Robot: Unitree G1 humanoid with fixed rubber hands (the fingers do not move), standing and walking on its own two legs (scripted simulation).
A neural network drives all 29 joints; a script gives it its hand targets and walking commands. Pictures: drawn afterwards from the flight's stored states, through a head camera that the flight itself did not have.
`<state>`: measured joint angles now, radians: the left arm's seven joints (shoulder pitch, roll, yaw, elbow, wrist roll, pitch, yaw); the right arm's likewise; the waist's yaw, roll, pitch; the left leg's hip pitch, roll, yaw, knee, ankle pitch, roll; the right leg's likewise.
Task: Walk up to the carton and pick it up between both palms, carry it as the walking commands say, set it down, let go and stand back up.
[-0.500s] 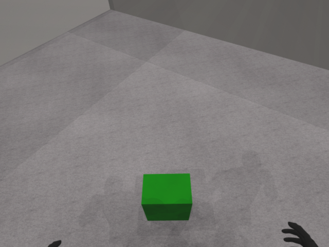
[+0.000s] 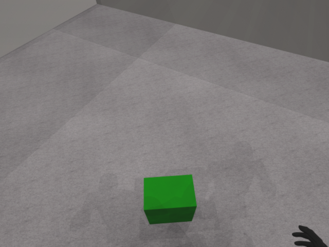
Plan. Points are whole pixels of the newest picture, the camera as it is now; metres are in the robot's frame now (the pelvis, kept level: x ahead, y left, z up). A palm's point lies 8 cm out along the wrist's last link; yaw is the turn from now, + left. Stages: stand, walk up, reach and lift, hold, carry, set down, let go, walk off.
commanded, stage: walk up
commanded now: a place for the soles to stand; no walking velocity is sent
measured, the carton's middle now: (169, 201) +0.40 +0.02 -0.61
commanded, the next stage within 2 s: stand in 1.14 s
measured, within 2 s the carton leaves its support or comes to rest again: neither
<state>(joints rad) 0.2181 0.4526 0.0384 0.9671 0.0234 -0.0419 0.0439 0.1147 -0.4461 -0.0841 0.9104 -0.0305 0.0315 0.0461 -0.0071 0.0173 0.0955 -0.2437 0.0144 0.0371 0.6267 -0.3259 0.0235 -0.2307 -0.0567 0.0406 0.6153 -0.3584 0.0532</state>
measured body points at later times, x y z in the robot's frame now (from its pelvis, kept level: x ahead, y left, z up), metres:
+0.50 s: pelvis +0.03 +0.03 +0.01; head +0.06 +0.03 +0.46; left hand +0.17 +0.34 -0.10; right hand +0.14 -0.29 -0.10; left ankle +0.00 +0.12 -0.72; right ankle +0.04 -0.10 -0.72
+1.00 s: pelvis +0.02 +0.02 +0.02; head +0.02 +0.02 +0.47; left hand +0.10 +0.34 -0.09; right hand +0.16 -0.28 -0.09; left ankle +0.00 +0.12 -0.72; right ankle +0.04 -0.10 -0.72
